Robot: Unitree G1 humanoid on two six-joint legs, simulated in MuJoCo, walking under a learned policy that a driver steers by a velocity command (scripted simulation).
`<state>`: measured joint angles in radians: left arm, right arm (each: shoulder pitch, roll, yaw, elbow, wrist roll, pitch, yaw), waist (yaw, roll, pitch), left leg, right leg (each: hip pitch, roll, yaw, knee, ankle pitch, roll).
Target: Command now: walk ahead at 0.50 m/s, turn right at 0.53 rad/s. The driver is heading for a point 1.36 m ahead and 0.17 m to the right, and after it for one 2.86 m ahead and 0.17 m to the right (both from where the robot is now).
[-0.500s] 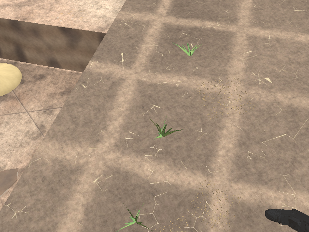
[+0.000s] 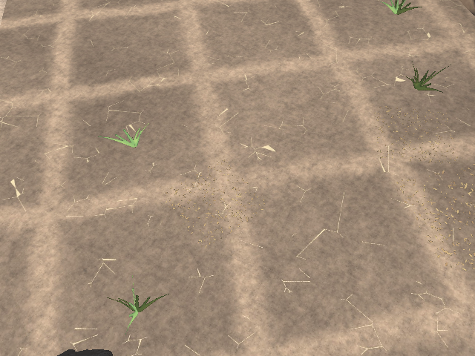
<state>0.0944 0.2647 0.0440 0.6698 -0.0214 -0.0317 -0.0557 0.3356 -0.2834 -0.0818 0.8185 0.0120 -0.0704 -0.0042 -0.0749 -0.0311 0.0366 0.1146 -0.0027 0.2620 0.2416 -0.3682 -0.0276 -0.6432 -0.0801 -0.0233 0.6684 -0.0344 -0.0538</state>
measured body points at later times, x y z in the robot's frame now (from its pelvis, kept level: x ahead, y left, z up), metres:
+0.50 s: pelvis +0.29 -0.03 +0.01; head +0.32 -0.05 +0.46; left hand +0.43 +0.25 -0.09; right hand +0.45 -0.32 -0.07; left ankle +0.49 +0.07 -0.70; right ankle +0.18 -0.10 -0.73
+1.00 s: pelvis +0.55 -0.11 +0.01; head +0.58 -0.13 +0.46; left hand +0.87 -0.02 -0.05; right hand +0.41 -0.35 -0.12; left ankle +0.49 +0.06 -0.73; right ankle +0.64 -0.29 -0.71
